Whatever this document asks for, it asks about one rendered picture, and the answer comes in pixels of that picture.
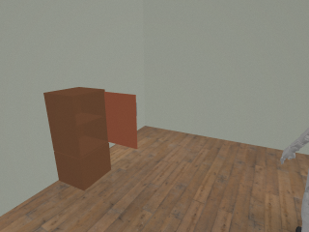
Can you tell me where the cupboard door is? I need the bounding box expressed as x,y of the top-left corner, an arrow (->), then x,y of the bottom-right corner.
104,92 -> 138,149

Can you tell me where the robot left forearm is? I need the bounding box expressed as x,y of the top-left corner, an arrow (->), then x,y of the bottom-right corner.
288,128 -> 309,153

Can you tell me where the robot left hand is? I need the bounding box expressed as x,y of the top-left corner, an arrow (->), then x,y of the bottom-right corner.
280,147 -> 295,164

